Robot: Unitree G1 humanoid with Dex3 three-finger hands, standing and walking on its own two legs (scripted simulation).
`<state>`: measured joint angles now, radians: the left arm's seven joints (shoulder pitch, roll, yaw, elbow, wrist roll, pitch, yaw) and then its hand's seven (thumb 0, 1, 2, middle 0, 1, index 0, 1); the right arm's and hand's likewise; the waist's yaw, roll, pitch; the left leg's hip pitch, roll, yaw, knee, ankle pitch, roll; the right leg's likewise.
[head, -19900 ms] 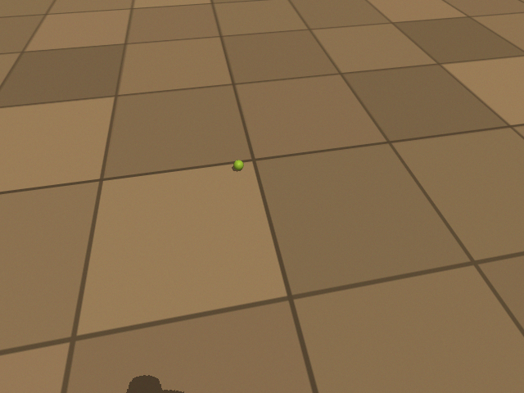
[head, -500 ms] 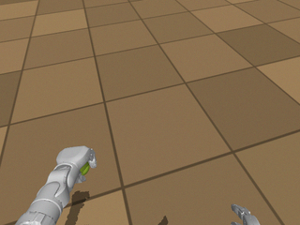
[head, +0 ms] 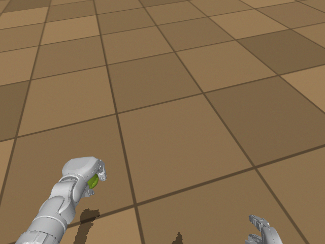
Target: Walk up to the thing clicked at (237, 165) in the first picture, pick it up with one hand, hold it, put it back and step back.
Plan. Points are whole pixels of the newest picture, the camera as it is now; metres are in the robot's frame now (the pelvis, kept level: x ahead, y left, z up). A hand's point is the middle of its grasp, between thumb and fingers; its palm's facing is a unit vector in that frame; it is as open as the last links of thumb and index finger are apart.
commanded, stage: hold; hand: left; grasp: from above
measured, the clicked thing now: (88, 179) +0.32 +0.23 -0.06
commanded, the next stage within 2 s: crouch in 0.56 s
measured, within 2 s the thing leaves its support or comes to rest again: neither
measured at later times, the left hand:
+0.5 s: hand (84, 181) +0.30 +0.23 -0.04, palm faces -0.45 -0.06 -0.89, open 6.7 cm
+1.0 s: hand (88, 192) +0.29 +0.23 -0.09, palm faces -0.49 -0.05 -0.87, open 7.0 cm
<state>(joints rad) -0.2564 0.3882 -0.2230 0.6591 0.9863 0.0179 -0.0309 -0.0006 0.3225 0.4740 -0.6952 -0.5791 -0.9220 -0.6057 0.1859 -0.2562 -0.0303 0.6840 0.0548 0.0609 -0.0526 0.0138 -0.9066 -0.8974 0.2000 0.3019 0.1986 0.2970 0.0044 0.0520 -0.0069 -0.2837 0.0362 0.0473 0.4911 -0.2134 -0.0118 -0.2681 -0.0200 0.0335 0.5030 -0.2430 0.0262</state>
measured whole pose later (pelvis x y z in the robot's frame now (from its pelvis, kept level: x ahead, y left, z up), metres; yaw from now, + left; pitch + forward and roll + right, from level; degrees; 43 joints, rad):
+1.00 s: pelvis +0.00 +0.00 -0.01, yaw +1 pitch +4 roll +0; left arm -0.30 0.38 -0.19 0.85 1.06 -0.05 0.11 0.00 0.32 0.47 -0.69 -0.59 -0.87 -0.61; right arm 0.18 -0.25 -0.04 0.69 0.04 0.08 -0.04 0.01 -0.90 -0.90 0.20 0.30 0.20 0.30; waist -0.02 0.01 0.00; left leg -0.39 0.03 0.03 0.56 -0.24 -0.02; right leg -0.36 -0.02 0.01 0.57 -0.27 0.02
